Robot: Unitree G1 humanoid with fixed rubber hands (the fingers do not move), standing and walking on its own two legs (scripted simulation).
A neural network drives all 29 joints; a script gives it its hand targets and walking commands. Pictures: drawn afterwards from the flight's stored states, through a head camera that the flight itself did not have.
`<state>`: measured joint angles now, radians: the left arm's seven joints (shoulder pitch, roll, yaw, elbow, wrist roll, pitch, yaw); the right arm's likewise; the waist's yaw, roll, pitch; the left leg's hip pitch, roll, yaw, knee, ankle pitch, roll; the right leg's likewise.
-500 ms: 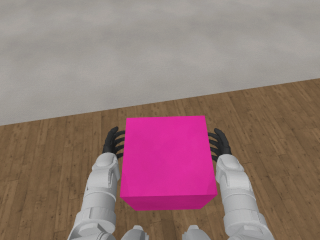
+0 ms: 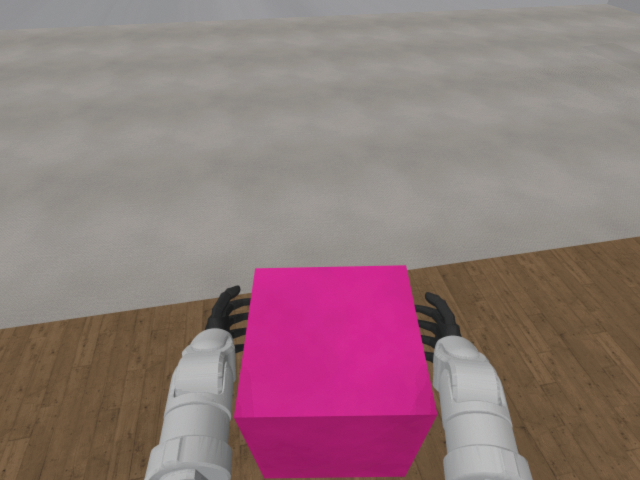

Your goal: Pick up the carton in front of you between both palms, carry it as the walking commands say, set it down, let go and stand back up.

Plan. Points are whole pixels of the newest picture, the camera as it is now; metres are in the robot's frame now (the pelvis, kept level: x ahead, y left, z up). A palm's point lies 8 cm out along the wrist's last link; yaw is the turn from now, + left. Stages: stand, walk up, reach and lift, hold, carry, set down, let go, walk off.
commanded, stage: reach and lift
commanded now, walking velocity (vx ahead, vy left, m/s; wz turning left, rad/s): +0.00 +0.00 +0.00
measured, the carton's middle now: (332, 375) +0.29 +0.00 -0.05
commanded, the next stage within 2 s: hold in 0.86 s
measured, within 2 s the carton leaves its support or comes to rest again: neither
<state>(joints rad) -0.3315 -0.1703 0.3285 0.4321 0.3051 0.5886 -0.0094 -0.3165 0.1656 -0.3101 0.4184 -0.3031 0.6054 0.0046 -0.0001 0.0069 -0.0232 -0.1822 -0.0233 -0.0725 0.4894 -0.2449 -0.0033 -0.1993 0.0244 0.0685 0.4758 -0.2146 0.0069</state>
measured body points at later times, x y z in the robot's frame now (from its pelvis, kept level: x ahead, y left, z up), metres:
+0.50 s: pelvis +0.01 +0.00 +0.01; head -0.02 +0.00 +0.45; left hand +0.32 +0.15 +0.03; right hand +0.32 -0.15 +0.03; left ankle +0.02 +0.12 -0.74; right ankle +0.03 -0.13 -0.74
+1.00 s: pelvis +0.01 +0.00 +0.01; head -0.03 +0.00 +0.46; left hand +0.31 +0.15 +0.05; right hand +0.31 -0.15 +0.05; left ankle +0.02 +0.12 -0.74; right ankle +0.03 -0.13 -0.74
